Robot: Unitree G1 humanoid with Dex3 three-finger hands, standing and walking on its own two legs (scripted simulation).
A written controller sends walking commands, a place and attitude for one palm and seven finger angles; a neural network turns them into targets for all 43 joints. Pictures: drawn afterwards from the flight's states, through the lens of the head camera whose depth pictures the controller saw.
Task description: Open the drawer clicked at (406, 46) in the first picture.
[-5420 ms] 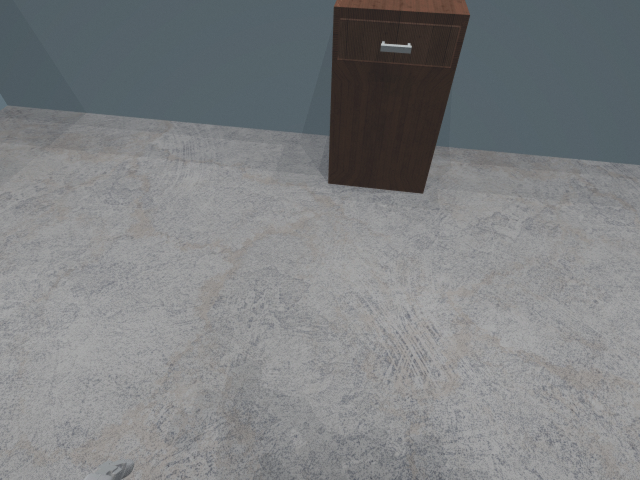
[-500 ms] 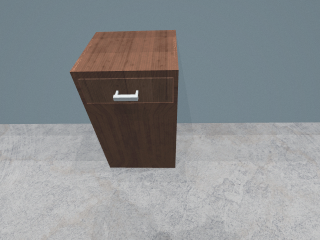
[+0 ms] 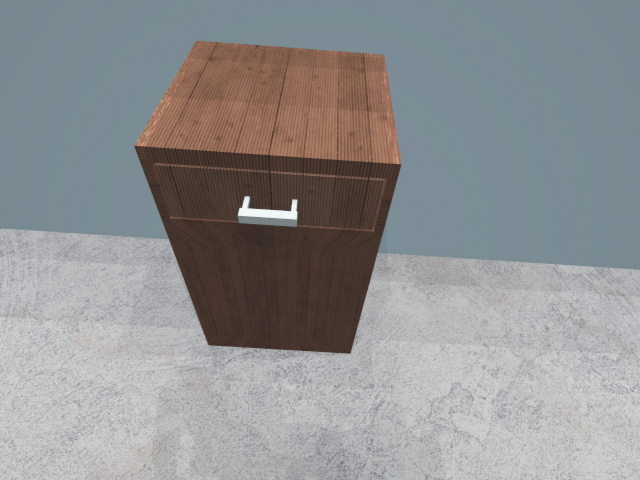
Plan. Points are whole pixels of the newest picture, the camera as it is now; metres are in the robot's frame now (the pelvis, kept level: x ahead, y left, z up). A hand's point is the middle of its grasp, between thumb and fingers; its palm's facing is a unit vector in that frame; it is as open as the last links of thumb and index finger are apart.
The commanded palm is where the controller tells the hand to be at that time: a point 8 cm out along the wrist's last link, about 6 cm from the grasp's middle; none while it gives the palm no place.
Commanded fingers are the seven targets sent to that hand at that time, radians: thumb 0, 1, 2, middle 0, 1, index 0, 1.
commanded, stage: take the last steps up to it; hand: left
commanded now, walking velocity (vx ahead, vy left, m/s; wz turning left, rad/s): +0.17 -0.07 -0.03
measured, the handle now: (269, 210) +0.59 +0.14 -0.07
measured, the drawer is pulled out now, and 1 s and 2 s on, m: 0.00 0.00 0.00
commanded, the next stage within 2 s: come to a stop and stand still in 0.10 s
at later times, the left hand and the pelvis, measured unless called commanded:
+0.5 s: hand (244, 444) +0.20 +0.12 -0.16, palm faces +0.04 -0.97 -0.22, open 7.2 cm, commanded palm none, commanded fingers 0.00 0.90 0.90 -0.20 -0.30 -0.20 -0.30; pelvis +0.09 -0.05 +0.00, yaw +1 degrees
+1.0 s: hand out of the picture +0.03 +0.21 -0.17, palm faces +0.06 -0.97 -0.22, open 7.4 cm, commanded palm none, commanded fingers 0.00 0.90 0.90 -0.20 -0.30 -0.20 -0.30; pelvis +0.04 +0.01 +0.00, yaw -1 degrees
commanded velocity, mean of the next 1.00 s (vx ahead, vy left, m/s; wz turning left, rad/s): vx -0.05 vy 0.04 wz -0.01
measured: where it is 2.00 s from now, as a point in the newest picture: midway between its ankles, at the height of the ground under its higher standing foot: outside the picture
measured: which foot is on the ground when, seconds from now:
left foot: down 0.00-0.32, up 0.34-0.72, down 0.74-1.00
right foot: up 0.00-0.28, down 0.30-0.76, up 0.78-1.00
